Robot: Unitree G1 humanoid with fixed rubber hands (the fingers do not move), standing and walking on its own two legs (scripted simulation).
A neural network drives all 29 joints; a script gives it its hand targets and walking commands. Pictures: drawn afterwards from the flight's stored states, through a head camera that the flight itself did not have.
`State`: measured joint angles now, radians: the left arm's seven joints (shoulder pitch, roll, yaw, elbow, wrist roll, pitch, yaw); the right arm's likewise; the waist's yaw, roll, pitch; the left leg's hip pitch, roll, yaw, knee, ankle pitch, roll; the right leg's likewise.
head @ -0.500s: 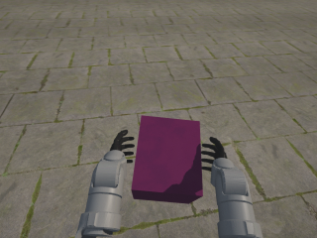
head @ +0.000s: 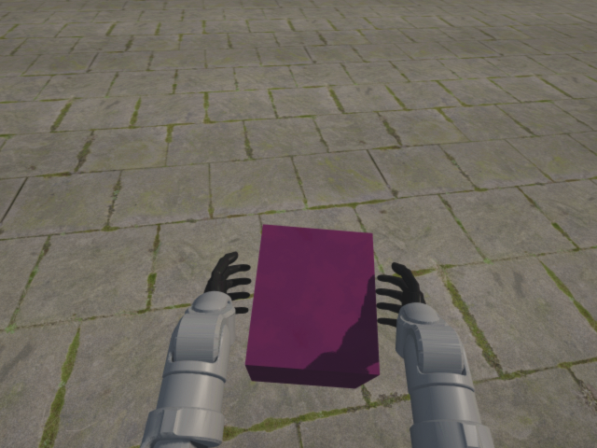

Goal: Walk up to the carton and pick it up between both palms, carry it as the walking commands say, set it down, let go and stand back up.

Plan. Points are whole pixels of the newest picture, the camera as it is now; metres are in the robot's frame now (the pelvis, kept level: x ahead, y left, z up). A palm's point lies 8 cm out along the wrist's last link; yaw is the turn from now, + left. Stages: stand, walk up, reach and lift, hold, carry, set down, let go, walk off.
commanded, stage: carry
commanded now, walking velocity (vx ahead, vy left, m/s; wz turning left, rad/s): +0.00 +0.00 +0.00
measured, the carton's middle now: (310, 309) +0.36 +0.00 -0.04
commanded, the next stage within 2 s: hold in 0.12 s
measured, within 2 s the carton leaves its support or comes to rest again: neither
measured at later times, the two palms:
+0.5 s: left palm (195, 336) +0.25 +0.15 +0.04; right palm (395, 318) +0.30 -0.11 +0.04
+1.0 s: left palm (211, 328) +0.31 +0.16 -0.03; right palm (380, 321) +0.34 -0.11 -0.03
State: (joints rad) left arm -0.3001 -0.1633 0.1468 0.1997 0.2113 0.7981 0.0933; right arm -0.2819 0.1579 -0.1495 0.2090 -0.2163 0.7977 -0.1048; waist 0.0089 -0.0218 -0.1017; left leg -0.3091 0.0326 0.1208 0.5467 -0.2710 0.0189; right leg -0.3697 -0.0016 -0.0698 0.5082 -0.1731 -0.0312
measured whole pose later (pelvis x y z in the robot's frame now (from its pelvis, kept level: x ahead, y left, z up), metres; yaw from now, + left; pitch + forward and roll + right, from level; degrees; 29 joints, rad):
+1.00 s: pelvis +0.00 -0.01 +0.00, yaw +10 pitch +5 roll -1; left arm -0.46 -0.22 0.35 0.59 0.39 0.34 0.03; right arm -0.42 0.20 -0.43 0.57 -0.36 0.34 -0.07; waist -0.02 -0.02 0.07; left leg -0.41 -0.05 -0.09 0.56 -0.23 0.02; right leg -0.39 0.04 0.02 0.50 -0.19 -0.01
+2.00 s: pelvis -0.03 -0.01 -0.13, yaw +10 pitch +36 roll -3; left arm -0.73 -0.22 0.35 0.67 0.29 0.11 0.22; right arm -0.62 0.19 -0.54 0.59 -0.25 0.12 -0.12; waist -0.05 0.04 -0.09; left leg -1.45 -0.11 -0.11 1.26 -0.43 0.01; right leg -1.43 0.05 0.02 1.21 -0.41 0.02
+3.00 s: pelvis -0.06 -0.02 -0.25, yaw +9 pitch +45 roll -4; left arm -1.06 -0.09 0.29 0.73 0.23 0.17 0.23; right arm -0.93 0.07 -0.56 0.61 -0.18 0.18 -0.12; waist -0.05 0.06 0.00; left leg -1.98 -0.14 -0.09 1.72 -0.52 -0.01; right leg -1.96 0.06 0.00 1.67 -0.51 0.04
